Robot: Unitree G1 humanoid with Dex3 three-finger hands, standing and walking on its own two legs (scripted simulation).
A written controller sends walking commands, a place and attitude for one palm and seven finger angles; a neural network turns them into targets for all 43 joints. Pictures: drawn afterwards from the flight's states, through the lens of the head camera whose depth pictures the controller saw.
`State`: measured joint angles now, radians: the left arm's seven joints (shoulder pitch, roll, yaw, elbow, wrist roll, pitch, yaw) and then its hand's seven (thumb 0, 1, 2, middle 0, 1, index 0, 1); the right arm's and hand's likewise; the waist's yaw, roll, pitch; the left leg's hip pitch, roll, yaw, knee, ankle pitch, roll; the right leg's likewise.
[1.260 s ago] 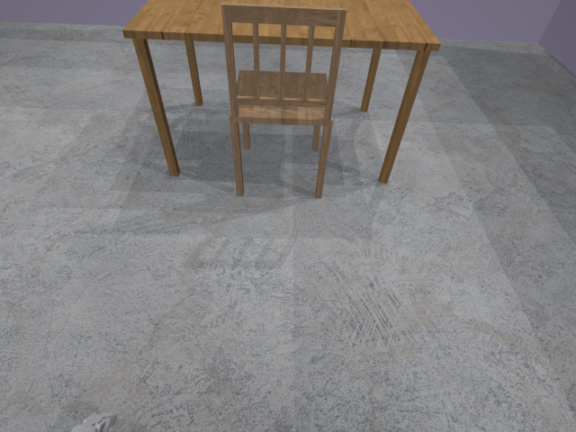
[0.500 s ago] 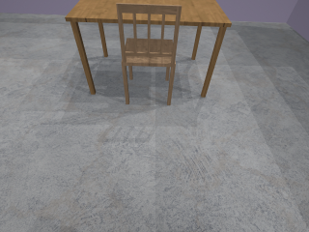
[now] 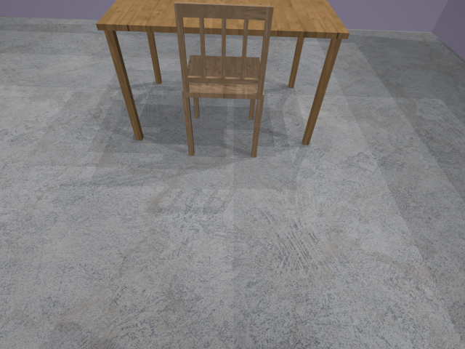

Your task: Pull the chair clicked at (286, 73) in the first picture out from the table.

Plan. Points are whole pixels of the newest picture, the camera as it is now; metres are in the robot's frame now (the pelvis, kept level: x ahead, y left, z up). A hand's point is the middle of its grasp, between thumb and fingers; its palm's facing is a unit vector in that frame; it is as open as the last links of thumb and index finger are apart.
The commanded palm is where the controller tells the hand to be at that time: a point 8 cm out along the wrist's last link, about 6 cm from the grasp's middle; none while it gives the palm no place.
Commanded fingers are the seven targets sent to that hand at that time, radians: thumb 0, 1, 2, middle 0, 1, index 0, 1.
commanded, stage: look at it before walking up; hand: left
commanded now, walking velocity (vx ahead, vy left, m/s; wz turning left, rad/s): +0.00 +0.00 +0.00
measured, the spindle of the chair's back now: (223, 50) +1.34 +0.12 -0.10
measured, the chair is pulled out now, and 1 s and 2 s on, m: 0.00 0.00 0.00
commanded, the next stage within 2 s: walk to a spot facing it in 0.28 s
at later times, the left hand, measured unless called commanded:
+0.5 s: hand out of the picture +0.07 +0.23 -0.16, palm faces -0.03 -0.95 -0.31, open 7.4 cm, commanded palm none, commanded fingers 0.00 0.90 0.90 -0.20 -0.30 -0.20 -0.30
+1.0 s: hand out of the picture +0.07 +0.20 -0.20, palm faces -0.07 -0.99 -0.10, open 7.4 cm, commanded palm none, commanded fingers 0.00 0.90 0.90 -0.20 -0.30 -0.20 -0.30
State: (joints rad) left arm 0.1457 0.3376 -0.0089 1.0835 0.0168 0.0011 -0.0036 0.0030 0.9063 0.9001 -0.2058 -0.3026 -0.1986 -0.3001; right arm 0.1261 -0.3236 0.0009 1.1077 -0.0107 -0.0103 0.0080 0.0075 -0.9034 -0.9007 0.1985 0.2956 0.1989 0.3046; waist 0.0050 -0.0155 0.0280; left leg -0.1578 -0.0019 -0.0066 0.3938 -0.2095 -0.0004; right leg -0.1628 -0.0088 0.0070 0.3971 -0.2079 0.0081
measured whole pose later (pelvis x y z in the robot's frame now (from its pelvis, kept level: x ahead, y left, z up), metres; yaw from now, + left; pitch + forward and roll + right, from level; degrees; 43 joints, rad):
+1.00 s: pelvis +0.17 +0.04 -0.03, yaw -10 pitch -1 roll -1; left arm 0.49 0.15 0.04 1.18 0.02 0.00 0.00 0.00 0.91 0.90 -0.21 -0.30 -0.20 -0.30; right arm 0.20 -0.16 -0.03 1.01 -0.02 -0.09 0.00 0.01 -0.91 -0.90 0.20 0.30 0.20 0.30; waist 0.03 -0.06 0.03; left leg -0.30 0.05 0.16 0.71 -0.37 0.05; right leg -0.21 0.01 0.09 0.92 -0.50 -0.02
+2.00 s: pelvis +0.61 +0.01 -0.01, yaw -34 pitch -2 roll -2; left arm 0.34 0.21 0.09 1.06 0.02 0.01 -0.01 0.00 0.91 0.90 -0.20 -0.30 -0.19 -0.30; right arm 0.12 -0.12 -0.01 0.94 -0.03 -0.07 -0.01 0.00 -0.91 -0.90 0.20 0.30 0.20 0.30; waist 0.05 -0.05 0.06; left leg -0.30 0.13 0.22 0.59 -0.26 0.03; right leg -0.42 -0.01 -0.03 1.20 -0.47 0.02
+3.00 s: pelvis +0.63 -0.03 +0.00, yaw -40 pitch +1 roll -2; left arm 0.19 0.21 0.08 0.98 0.02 0.06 0.02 0.00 0.91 0.90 -0.20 -0.30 -0.20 -0.30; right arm 0.28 -0.15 -0.03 0.99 -0.03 0.02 -0.01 0.01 -0.92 -0.90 0.20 0.30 0.20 0.30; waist -0.01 -0.01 0.05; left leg -0.26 0.00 0.00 0.48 -0.24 0.04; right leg -0.43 -0.03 -0.04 0.98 -0.43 0.06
